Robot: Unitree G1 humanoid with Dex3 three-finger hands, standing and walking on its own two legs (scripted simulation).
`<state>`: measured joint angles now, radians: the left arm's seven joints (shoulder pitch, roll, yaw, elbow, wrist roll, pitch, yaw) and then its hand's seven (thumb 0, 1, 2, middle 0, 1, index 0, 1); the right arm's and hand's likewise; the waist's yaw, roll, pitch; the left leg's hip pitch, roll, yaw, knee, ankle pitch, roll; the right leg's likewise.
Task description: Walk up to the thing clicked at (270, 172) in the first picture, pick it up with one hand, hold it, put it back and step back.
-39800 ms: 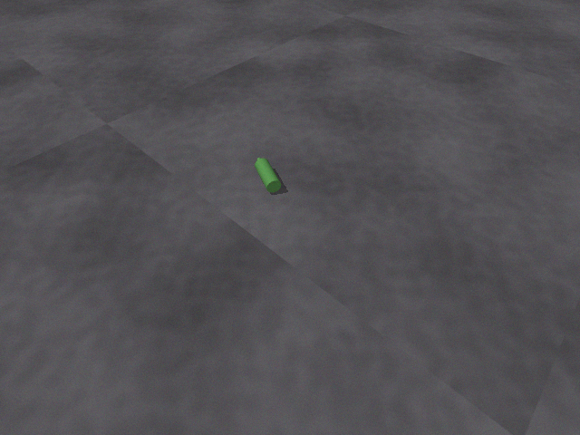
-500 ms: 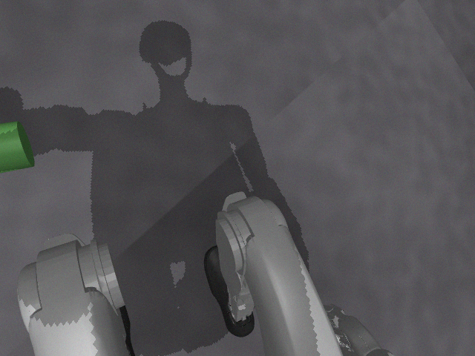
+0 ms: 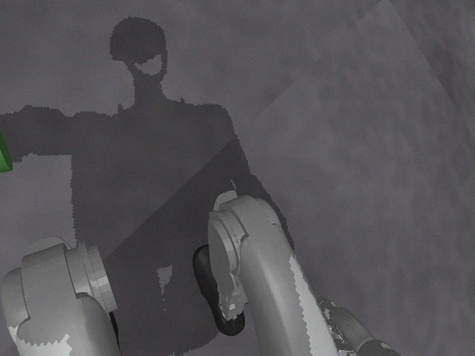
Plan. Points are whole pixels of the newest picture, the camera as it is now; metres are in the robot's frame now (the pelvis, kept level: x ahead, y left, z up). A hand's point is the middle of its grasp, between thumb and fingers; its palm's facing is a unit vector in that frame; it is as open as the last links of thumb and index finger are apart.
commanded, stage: rest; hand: left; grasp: from above
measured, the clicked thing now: out of the picture +0.44 +0.37 -0.26
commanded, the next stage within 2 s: open in 0.34 s
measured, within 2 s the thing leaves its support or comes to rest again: rests again in 0.72 s
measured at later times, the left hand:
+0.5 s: hand out of the picture +0.44 +0.34 -0.24, palm faces -0.46 -0.12 -0.88, open 10.5 cm
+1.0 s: hand out of the picture +0.44 +0.34 -0.24, palm faces -0.46 -0.13 -0.88, open 13.1 cm
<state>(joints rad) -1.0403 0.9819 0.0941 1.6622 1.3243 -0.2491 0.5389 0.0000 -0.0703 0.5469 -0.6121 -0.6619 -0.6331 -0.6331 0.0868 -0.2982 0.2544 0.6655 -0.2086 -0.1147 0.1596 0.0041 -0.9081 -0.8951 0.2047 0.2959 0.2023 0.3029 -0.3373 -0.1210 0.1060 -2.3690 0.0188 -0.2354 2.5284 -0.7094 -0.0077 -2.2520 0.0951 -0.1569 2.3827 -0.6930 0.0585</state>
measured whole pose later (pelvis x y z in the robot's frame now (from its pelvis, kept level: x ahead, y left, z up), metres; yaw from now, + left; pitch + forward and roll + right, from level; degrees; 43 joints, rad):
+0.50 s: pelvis +0.00 +0.00 +0.00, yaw -1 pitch +28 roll -14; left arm -1.06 1.04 0.09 1.69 1.31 -0.27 0.57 0.00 -0.06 0.51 -0.63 -0.63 -0.65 -0.60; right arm 0.08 -0.32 0.30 0.65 -0.22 -0.15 0.18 0.00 -0.91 -0.90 0.20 0.30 0.20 0.30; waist -0.35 -0.15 0.16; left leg -2.35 0.03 -0.26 2.54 -0.71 -0.01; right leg -2.24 0.11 -0.17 2.38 -0.68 0.06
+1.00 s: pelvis +0.00 +0.00 +0.00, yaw -1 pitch +28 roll -14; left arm -1.06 1.04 0.06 1.68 1.29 -0.27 0.54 0.00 -0.34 0.84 -0.20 -0.94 -0.23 -0.92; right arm 0.08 -0.32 0.32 0.63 -0.22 -0.15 0.18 0.00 -0.90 -0.90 0.21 0.30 0.20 0.30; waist -0.36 -0.14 0.15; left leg -2.35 0.02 -0.26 2.54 -0.71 0.00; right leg -2.23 0.10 -0.18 2.37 -0.68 0.06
